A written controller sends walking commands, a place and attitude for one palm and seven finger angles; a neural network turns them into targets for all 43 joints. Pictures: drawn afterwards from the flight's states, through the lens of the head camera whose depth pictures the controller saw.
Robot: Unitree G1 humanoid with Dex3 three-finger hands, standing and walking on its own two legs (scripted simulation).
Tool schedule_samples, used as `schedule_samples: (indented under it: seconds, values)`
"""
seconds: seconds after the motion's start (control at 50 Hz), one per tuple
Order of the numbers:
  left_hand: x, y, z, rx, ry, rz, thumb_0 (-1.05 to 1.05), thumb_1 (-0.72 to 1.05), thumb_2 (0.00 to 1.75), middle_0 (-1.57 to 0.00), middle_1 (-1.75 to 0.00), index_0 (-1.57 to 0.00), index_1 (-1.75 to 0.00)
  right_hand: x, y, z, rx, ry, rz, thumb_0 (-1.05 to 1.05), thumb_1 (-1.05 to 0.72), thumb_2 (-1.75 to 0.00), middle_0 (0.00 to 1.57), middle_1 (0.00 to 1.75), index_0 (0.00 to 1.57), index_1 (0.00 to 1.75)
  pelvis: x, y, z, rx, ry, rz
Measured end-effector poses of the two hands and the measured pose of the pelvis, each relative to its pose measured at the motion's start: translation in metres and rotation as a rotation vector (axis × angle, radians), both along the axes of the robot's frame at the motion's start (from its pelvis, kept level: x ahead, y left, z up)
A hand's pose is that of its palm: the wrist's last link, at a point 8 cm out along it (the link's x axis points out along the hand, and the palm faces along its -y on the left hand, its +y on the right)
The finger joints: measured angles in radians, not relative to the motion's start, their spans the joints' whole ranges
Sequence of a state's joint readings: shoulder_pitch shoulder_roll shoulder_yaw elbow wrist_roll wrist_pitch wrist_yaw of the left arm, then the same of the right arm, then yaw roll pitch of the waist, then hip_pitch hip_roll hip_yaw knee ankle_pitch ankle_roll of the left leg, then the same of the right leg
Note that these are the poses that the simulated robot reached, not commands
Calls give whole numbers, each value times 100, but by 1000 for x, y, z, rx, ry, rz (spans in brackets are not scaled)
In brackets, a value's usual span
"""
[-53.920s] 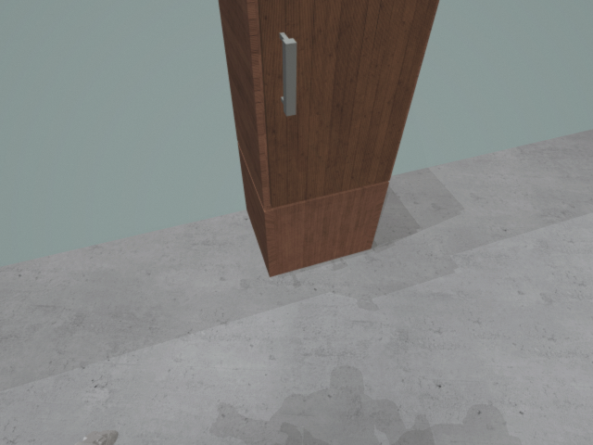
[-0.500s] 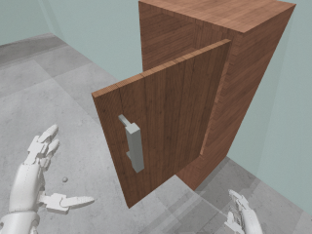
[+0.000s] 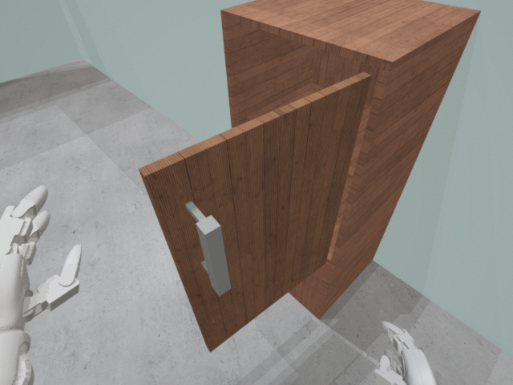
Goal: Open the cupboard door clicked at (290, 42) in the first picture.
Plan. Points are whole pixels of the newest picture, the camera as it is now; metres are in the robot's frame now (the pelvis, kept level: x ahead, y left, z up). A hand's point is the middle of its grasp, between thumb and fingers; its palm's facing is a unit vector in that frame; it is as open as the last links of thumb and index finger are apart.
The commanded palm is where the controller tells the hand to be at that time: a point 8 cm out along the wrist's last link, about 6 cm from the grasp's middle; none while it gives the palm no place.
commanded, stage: draw the hand back to the body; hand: left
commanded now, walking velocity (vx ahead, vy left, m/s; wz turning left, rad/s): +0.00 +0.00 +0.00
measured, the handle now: (207, 250) +0.28 +0.12 +0.09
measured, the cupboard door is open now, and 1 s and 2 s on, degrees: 84 84 84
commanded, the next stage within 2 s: step back with the hand held close in 0.38 s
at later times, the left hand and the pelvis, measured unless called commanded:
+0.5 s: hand (60, 283) +0.17 +0.26 +0.15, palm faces +0.46 -0.80 -0.38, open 7.4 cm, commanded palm +0.13 +0.30 +0.17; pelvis -0.01 +0.00 +0.00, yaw +0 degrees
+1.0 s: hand (31, 312) +0.14 +0.27 +0.15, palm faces +0.37 -0.77 -0.53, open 7.4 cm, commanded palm +0.08 +0.31 +0.17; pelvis -0.07 +0.02 -0.01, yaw -2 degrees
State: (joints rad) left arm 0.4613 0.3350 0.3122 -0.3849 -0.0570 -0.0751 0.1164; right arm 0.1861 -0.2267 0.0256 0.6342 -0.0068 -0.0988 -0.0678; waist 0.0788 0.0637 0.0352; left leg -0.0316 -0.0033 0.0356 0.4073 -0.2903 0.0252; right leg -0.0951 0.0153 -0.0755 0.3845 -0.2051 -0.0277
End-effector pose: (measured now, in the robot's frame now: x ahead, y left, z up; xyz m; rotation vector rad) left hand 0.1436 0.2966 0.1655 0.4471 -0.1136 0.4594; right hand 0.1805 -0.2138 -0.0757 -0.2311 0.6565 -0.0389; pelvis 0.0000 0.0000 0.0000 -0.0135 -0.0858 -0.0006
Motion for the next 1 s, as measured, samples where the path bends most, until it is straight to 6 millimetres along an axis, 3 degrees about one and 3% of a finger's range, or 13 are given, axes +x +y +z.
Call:
schedule_samples:
  seconds: [0.22,0.5,0.62,0.8,1.0]
  values:
    - [-2,-2,0,-13,-6,3,1,85,88,-21,-30,-21,-30,-6,-5,-1,4,14,-8,1,-90,-90,20,30,20,30,-4,-3,1,1,-5,-3]
    - [-13,-1,2,-7,-22,5,1,89,90,-21,-30,-21,-30,-20,-4,-3,11,14,-14,1,-90,-90,20,30,20,30,-14,-3,1,2,-20,-3]
    - [-12,4,16,69,-61,-17,1,89,90,-21,-30,-21,-30,-26,-5,0,10,19,-35,1,-90,-90,20,30,20,30,-21,-1,1,-4,25,-10]
    - [-11,1,8,129,22,-121,1,89,90,-21,-30,-21,-30,-55,-20,-3,-23,58,-144,1,-90,-90,20,30,20,30,-38,11,-3,14,75,-33]
    - [-45,12,9,187,-31,-122,1,89,90,-21,-30,-21,-30,-98,-18,-7,-56,68,-172,1,-91,-90,20,30,20,30,-70,18,-14,28,72,-34]
